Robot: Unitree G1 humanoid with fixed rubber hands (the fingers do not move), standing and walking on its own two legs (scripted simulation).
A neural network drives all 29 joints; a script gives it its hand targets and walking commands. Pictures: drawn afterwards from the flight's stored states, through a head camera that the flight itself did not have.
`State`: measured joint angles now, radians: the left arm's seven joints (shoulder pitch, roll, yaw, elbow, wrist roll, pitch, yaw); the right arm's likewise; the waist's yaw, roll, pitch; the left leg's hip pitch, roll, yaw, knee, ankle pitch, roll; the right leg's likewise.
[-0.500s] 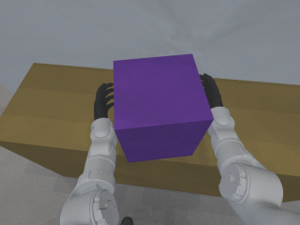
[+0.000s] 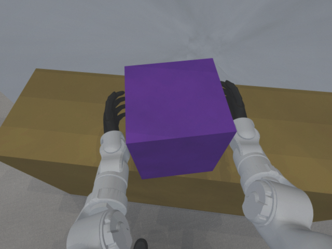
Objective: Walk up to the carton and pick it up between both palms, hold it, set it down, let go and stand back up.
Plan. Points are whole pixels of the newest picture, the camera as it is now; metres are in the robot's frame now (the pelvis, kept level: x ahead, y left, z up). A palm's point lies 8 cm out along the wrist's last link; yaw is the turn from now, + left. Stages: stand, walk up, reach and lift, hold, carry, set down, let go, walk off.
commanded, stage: reach and lift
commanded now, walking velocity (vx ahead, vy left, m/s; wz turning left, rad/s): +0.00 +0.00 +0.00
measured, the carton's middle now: (173, 124) +0.43 +0.06 -0.02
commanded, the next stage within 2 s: none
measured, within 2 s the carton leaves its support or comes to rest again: leaves its support in 1.72 s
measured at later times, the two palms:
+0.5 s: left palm (112, 126) +0.38 +0.20 +0.02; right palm (235, 112) +0.46 -0.09 +0.03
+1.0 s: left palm (111, 131) +0.36 +0.21 +0.01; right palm (233, 114) +0.45 -0.08 +0.03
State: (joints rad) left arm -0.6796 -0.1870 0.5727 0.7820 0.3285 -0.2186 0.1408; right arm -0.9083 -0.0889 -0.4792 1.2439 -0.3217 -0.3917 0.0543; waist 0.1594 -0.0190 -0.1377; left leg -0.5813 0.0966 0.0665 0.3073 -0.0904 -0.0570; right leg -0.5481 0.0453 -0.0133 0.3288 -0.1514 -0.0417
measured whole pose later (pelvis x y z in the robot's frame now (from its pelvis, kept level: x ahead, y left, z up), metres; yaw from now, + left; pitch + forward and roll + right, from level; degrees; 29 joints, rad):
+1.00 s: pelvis -0.02 +0.00 -0.01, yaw +1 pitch +29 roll -1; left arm -0.76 -0.13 0.57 1.00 0.24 -0.44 0.17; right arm -1.02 -0.18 -0.36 1.49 -0.35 -0.64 -0.08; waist 0.17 0.00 -0.26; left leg -0.79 0.10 0.07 0.33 -0.05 -0.05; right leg -0.75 0.04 -0.05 0.36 -0.11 -0.04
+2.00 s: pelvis -0.05 +0.01 -0.01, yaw +2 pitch +19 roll -2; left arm -0.78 0.03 0.21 1.11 0.00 -0.20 0.22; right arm -0.91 -0.12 -0.16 1.35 -0.07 -0.32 -0.10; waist 0.10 -0.01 -0.30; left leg -0.71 0.09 0.03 0.45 -0.08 -0.03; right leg -0.63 0.03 -0.07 0.42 -0.13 -0.03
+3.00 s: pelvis -0.02 +0.03 +0.01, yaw +5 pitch -5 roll -1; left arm -0.61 0.00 0.25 0.28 0.23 0.55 0.04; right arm -0.64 -0.01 -0.08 0.61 0.17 0.24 -0.19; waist -0.06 -0.05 -0.01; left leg -0.12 0.03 0.00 0.35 -0.14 -0.01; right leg -0.01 -0.01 -0.08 0.27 -0.18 0.01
